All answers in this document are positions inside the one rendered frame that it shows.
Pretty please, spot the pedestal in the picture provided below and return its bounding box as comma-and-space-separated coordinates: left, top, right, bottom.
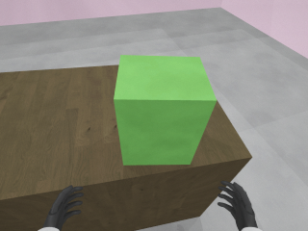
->
0, 64, 252, 231

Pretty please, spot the carton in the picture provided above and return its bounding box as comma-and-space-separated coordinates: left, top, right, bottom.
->
114, 55, 217, 166

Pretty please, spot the left robot hand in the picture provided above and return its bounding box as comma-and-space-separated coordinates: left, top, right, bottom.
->
42, 185, 84, 231

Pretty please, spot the right robot hand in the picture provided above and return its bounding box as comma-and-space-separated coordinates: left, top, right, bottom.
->
218, 181, 258, 231

